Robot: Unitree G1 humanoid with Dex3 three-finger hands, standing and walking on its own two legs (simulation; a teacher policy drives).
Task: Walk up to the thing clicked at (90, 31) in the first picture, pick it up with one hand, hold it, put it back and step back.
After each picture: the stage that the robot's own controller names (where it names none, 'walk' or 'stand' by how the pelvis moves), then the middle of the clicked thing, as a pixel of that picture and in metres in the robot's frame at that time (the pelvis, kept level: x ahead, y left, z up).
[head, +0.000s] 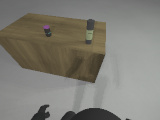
stand; (89, 32) +0.81 +0.05 +0.04
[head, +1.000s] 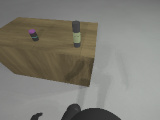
walk; (76, 35) +0.71 +0.20 +0.06
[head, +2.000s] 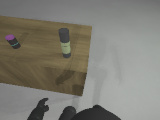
stand; (65, 44) +0.53 +0.22 +0.07
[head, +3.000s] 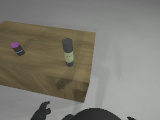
stand; (68, 54) +0.48 +0.19 +0.04
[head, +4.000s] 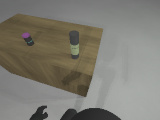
stand; (74, 46) +0.55 +0.17 +0.04
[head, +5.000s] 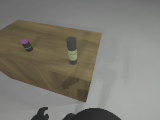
stand; (72, 52) +0.51 +0.18 +0.04
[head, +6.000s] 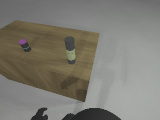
stand; (70, 52) +0.51 +0.19 +0.04
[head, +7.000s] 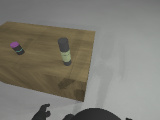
stand; (65, 53) +0.48 +0.22 +0.04
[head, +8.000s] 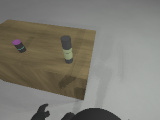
rise first; (67, 51) +0.51 +0.21 +0.04
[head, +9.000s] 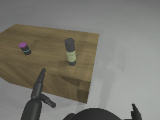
rise first; (71, 53) +0.49 +0.20 +0.04
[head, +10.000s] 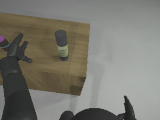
go down; (62, 47) +0.50 +0.19 +0.05
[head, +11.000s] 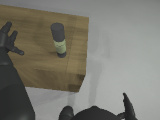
go down; (60, 43) +0.50 +0.19 +0.08
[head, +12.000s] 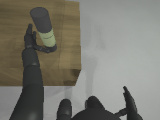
close in; (47, 34) +0.50 +0.21 +0.12
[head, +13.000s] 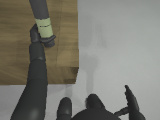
lift; (44, 25) +0.56 +0.21 +0.13
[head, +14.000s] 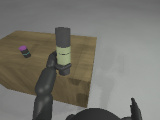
lift; (63, 53) +0.32 +0.17 +0.24
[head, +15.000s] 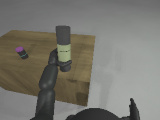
hold; (64, 50) +0.35 +0.17 +0.22
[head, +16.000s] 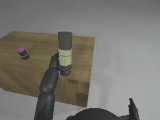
hold; (65, 55) +0.34 +0.16 +0.20
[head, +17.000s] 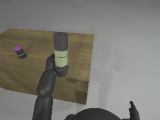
hold; (61, 56) +0.34 +0.18 +0.19
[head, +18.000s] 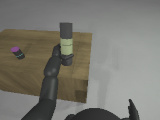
crouch; (66, 45) +0.42 +0.16 +0.20
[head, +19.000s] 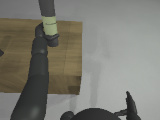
lower; (50, 24) +0.53 +0.21 +0.22
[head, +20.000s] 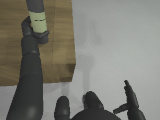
lower; (38, 20) +0.58 +0.21 +0.14
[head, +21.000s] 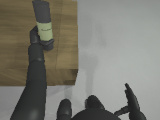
lower; (45, 29) +0.54 +0.21 +0.12
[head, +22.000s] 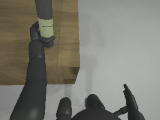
lower; (46, 25) +0.56 +0.20 +0.13
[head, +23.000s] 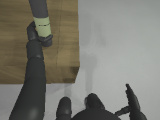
lower; (42, 24) +0.56 +0.21 +0.13
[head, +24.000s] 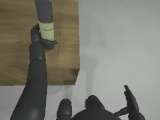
open; (46, 28) +0.54 +0.20 +0.12
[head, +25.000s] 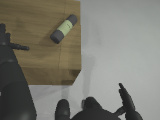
sink last; (65, 28) +0.65 +0.13 +0.02
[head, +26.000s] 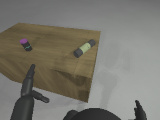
sink last; (84, 48) +0.65 +0.12 -0.01
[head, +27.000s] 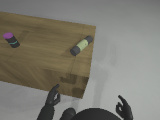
stand; (82, 45) +0.63 +0.10 +0.00
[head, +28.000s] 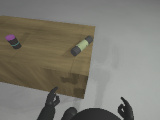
stand; (82, 45) +0.64 +0.09 +0.00
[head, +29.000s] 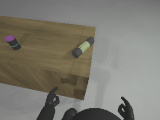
stand; (83, 47) +0.62 +0.08 +0.00
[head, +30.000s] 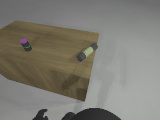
stand; (87, 51) +0.64 +0.05 -0.05
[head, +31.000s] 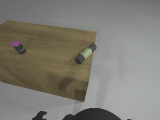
stand; (86, 53) +0.60 +0.05 -0.05
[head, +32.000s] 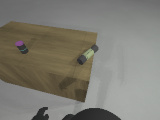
stand; (88, 54) +0.60 +0.04 -0.06
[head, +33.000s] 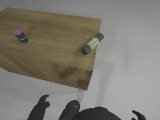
walk; (92, 43) +0.63 +0.01 -0.04
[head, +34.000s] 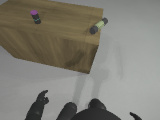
walk; (99, 25) +0.90 -0.04 -0.03
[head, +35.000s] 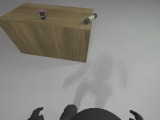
stand; (90, 18) +1.24 +0.09 -0.03
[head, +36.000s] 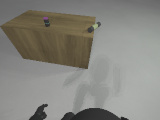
stand; (94, 27) +1.19 -0.01 -0.05
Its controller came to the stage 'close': yes
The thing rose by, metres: 0.21
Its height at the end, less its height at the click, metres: -0.31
